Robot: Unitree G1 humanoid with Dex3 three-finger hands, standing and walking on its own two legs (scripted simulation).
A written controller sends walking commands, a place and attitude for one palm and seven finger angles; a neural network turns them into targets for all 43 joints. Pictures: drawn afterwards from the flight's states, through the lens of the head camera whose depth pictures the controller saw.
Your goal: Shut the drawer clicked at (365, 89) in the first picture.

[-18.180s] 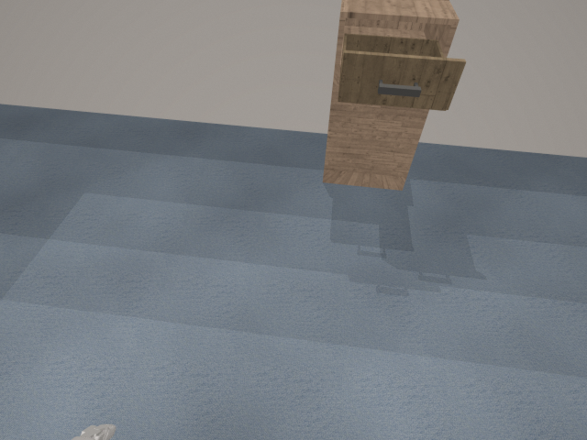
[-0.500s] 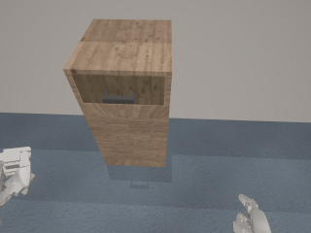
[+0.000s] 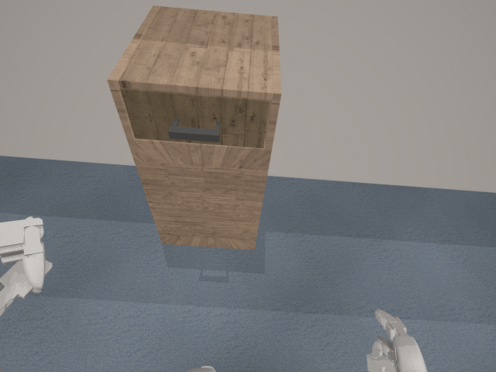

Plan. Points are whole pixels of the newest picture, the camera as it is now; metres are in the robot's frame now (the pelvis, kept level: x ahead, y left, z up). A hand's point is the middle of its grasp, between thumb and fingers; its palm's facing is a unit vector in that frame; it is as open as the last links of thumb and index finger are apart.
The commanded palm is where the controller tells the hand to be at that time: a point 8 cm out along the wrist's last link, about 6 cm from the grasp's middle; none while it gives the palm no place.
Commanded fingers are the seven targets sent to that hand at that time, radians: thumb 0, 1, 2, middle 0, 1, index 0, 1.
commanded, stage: step back with the hand held close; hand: left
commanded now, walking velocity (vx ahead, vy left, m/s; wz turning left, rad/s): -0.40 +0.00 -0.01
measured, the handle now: (195, 128) +0.68 +0.16 -0.05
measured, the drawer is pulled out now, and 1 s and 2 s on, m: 0.00 0.00 0.00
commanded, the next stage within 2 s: stop stepping back and stand still in 0.50 s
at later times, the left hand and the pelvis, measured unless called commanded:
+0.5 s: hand out of the picture +0.10 +0.18 +0.18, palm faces +0.17 -0.79 -0.59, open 3.2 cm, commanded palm +0.05 +0.23 +0.19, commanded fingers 0.00 0.90 0.90 -1.40 -1.60 -1.40 -1.60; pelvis -0.10 -0.04 +0.01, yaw -3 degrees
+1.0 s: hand out of the picture -0.04 +0.19 +0.18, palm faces +0.42 -0.84 -0.35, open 3.2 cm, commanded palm -0.10 +0.23 +0.19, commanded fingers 0.00 0.90 0.90 -1.40 -1.60 -1.40 -1.60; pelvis -0.23 -0.05 +0.00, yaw -1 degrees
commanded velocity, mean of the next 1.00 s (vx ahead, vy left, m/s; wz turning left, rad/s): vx -0.11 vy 0.03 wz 0.01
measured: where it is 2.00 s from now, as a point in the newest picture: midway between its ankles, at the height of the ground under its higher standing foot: outside the picture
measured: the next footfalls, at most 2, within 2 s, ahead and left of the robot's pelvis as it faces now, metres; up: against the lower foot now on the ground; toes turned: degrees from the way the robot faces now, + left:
right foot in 0.32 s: -0.17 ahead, -0.12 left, +0.00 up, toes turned -1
left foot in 0.54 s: -0.05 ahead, +0.04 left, +0.00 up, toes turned -1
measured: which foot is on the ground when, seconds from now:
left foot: down 0.00-0.38, up 0.40-0.52, down 0.54-0.78, up 0.80-0.98, down 1.00-1.00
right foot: up 0.00-0.30, down 0.32-0.56, up 0.58-0.76, down 0.78-1.00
